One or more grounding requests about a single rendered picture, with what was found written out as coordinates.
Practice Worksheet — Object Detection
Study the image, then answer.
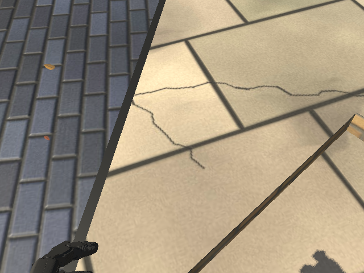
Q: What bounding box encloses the left robot hand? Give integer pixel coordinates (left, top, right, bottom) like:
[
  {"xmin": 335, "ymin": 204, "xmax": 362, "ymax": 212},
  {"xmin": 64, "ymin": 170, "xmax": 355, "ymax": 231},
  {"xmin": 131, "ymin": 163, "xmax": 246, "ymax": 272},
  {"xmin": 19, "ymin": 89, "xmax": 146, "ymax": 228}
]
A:
[{"xmin": 30, "ymin": 241, "xmax": 98, "ymax": 273}]

